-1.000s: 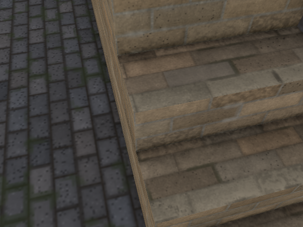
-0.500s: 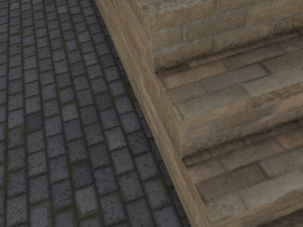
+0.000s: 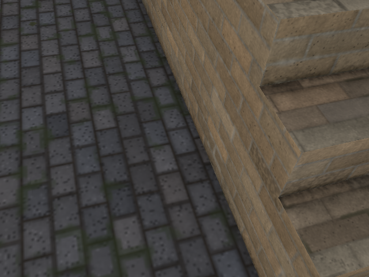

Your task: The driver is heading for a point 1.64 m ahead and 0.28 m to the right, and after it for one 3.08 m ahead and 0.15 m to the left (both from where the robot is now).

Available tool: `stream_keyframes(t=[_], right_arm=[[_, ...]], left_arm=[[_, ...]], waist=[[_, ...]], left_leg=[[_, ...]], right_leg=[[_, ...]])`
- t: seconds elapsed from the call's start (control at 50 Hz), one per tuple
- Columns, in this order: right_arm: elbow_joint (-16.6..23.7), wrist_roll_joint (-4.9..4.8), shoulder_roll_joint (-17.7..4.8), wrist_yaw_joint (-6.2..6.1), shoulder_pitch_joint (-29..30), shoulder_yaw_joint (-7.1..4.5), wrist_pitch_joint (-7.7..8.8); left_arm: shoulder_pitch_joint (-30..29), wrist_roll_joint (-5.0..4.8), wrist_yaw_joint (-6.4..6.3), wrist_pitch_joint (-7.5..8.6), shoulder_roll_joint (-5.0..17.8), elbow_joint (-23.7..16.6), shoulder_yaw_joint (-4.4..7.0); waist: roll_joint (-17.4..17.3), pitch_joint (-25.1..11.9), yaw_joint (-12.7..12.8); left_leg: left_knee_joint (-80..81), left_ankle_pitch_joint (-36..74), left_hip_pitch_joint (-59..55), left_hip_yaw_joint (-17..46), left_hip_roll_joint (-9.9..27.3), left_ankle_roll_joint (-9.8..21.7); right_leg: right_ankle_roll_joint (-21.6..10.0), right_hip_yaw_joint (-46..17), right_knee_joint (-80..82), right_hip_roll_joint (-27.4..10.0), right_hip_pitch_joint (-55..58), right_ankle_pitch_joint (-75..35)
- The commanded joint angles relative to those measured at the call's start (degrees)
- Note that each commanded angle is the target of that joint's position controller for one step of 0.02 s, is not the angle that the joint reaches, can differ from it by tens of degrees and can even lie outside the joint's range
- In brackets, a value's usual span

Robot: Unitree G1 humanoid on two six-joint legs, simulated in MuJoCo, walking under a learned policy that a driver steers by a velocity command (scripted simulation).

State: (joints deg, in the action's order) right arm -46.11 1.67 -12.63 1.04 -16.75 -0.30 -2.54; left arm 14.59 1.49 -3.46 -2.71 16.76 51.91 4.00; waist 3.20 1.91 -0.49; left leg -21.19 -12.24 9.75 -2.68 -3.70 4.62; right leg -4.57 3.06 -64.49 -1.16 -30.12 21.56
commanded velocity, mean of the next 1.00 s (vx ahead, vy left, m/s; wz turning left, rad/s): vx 0.16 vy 0.20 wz -0.06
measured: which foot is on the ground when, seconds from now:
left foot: down 0.00-0.22, up 0.24-0.54, down 0.56-1.00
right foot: up 0.00-0.20, down 0.22-0.56, up 0.58-1.00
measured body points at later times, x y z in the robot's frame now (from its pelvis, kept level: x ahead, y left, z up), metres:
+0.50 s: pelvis +0.06 +0.17 +0.00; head +0.09 +0.16 +0.45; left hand +0.04 +0.47 -0.13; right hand +0.18 -0.08 -0.14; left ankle +0.11 +0.35 -0.71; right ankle +0.06 +0.00 -0.74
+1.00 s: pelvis +0.17 +0.31 +0.00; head +0.19 +0.33 +0.45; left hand +0.29 +0.55 -0.15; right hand +0.15 +0.06 -0.13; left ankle +0.11 +0.36 -0.74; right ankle +0.25 +0.17 -0.67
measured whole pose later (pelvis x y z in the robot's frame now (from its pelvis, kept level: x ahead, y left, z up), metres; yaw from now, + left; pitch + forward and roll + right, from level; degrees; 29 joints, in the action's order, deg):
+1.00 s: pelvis +0.17 +0.31 +0.00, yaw -4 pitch +0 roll -1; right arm -56.0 0.8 -10.7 -2.0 -22.4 -0.8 4.3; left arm 9.2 1.6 1.7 -1.2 14.1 54.3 4.0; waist 2.4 0.8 -1.1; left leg -13.9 -13.3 1.4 -5.4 -3.4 5.1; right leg -0.7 -2.8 -56.6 1.8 -36.1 8.0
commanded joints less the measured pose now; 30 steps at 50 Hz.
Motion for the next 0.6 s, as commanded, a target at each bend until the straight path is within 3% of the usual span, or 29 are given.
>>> stream_keyframes(t=[0.02,0.1,0.14,0.18,0.2,0.22,0.24,0.26,0.28,0.3,0.32,0.36,0.42,0.46,0.5,0.54,0.56,0.58,0.6], right_arm=[[1.3,0.31,-4.9,-1.18,-1.9,-0.72,0.86],[-0.8,0.55,-5.1,-2.13,-4.0,-0.4,0.23],[-1.4,0.81,-5.4,-2.02,-3.3,-0.2,-0.01],[-1.6,0.74,-7.0,-1.7,-0.7,-0.42,-0.15],[-1.1,0.27,-8.8,-1.49,1.9,-1.0,-0.07],[0.0,-1.12,-10.9,-1.36,7.1,-1.67,0.23],[1.0,-1.1,-6.3,-1.3,4.3,-0.64,0.99],[1.9,0.82,-11.6,-0.66,2.2,-2.79,-0.04],[1.4,2.48,-12.8,-0.12,2.5,-3.2,-0.17],[0.6,1.99,-12.4,0.8,1.4,-3.57,0.02],[-0.4,1.45,-10.5,1.47,-0.3,-3.26,0.02],[-2.0,1.93,-5.8,2.83,-1.0,-2.0,-0.56],[-0.1,1.0,-1.9,4.22,3.9,-0.29,-1.27],[1.7,0.41,-2.2,4.49,8.0,0.06,-1.79],[2.3,0.75,-4.4,4.15,8.8,-0.72,-2.06],[0.3,1.09,-6.2,3.42,3.9,-1.75,-1.81],[-2.4,1.68,-7.8,2.95,-1.9,-2.53,-1.17],[-4.0,2.31,-11.5,2.77,-7.5,-3.12,-0.15],[-2.1,2.13,-20.3,2.23,-5.1,-4.61,0.33]], left_arm=[[0.8,-0.26,-0.18,0.0,4.0,-1.4,0.23],[-0.8,-0.68,-1.2,0.08,3.0,-0.7,-1.32],[-0.3,-1.45,-1.95,0.22,3.2,0.0,-1.68],[5.2,-1.99,-2.99,0.48,4.3,1.6,-1.32],[11.9,-1.66,-3.42,0.75,5.7,3.3,-0.67],[23.4,-0.94,-3.97,1.26,7.7,6.3,0.36],[21.1,-0.07,-4.18,0.99,8.7,5.9,0.61],[15.0,0.27,-4.42,0.68,11.3,3.8,1.09],[9.1,-0.2,-3.72,1.37,9.2,2.7,0.76],[3.0,-0.65,-2.67,2.03,7.7,1.6,0.44],[-0.3,-0.47,-1.85,2.79,6.9,0.7,0.15],[-1.3,0.13,-1.0,4.17,6.7,0.3,0.14],[2.8,0.43,-0.17,4.07,8.4,2.1,1.25],[3.8,0.17,0.03,3.32,10.7,2.2,2.5],[4.7,-0.01,0.01,2.61,12.6,2.2,3.47],[2.6,-0.03,-0.16,2.23,12.7,1.6,3.77],[2.9,0.27,-0.04,2.06,10.4,1.6,3.29],[4.2,1.26,0.29,1.56,5.7,1.0,2.13],[1.6,0.46,0.09,0.28,0.4,-2.0,0.68]], waist=[[-10.7,0.0,-0.4],[-8.7,0.6,-1.3],[-7.8,0.3,-0.6],[-7.3,-0.8,2.6],[-7.6,-1.5,6.1],[-5.9,-3.3,12.8],[14.0,-6.4,10.2],[17.5,-2.3,5.9],[8.1,2.5,3.2],[3.5,4.0,-0.3],[0.6,4.2,-2.4],[1.1,2.6,-2.1],[6.7,1.4,0.9],[10.2,1.2,3.0],[11.0,1.3,3.3],[7.5,1.0,-0.1],[2.3,-1.4,-2.3],[-11.8,-3.6,-4.5],[-30.5,-3.2,-4.9]], left_leg=[[7.1,18.0,-6.6,11.1,12.2,6.4],[6.7,21.0,-7.4,12.2,12.7,6.6],[5.6,27.0,-4.9,11.9,11.9,5.2],[0.7,40.1,0.3,11.1,10.6,1.6],[-4.0,48.9,3.7,9.8,9.0,-2.1],[-14.7,51.3,10.8,5.7,4.5,-7.6],[-33.2,-7.0,24.8,2.4,-0.2,-6.3],[-51.9,-19.5,32.6,7.0,-2.6,-6.2],[-54.1,-12.6,28.9,15.2,0.7,-4.4],[-55.9,-9.1,27.0,15.0,0.8,-5.0],[-52.9,-6.3,24.7,14.0,0.9,-4.6],[-45.9,-1.9,20.6,10.0,0.4,-5.2],[-26.9,-1.7,15.9,4.0,2.7,-6.7],[-17.5,-4.1,10.3,0.4,3.1,-6.8],[-12.6,-2.7,6.7,-1.2,3.3,-5.9],[-5.6,-2.4,0.2,-1.8,3.0,-3.9],[-3.0,-4.1,-5.4,-0.9,2.5,-3.0],[5.0,-7.1,-8.3,8.5,10.8,-2.1],[11.0,-9.0,-5.9,24.7,19.1,4.2]], right_leg=[[0.5,0.6,4.0,-0.6,-5.5,-0.9],[-0.6,1.6,14.6,0.0,-1.1,1.6],[-1.3,2.1,18.5,0.1,4.5,1.3],[-2.4,1.2,24.4,-0.7,14.5,0.4],[-3.4,0.8,30.6,-1.5,21.4,-1.3],[-6.3,-0.5,42.5,-4.4,33.5,-8.8],[-11.0,-24.7,49.6,-24.9,42.1,-2.9],[-19.8,-45.3,55.4,-34.1,29.8,5.5],[-17.2,-38.4,55.9,-30.7,19.8,6.4],[-14.7,-29.5,55.2,-26.1,16.6,3.6],[-11.0,-21.5,54.6,-21.4,14.9,-1.4],[-7.0,-9.0,50.7,-14.8,14.5,-15.7],[-5.1,-2.9,49.6,-12.3,15.5,-16.7],[-3.9,-2.9,50.8,-12.2,13.4,-7.8],[-3.3,-5.5,51.3,-14.4,12.2,-0.9],[-1.7,-5.1,46.3,-13.9,9.7,-1.4],[-0.7,-3.1,37.9,-11.2,8.1,-2.6],[0.6,2.5,21.0,-4.8,4.9,5.8],[1.1,2.8,8.8,5.6,-7.5,18.6]])
Velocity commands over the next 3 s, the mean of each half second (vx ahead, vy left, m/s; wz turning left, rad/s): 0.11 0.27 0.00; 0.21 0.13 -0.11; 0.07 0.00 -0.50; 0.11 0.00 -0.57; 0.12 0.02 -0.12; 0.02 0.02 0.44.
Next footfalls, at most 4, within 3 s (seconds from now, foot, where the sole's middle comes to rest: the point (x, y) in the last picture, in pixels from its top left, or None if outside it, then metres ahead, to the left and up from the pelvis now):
0.22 right None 0.10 0.00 -0.78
0.56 left None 0.15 0.36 -0.78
1.24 right None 0.34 0.21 -0.78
1.70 left None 0.39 0.39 -0.78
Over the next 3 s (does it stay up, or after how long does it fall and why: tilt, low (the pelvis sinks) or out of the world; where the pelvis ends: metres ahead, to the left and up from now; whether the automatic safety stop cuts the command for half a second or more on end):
stays up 0.35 0.22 -0.01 its command is cut before an obstacle from the start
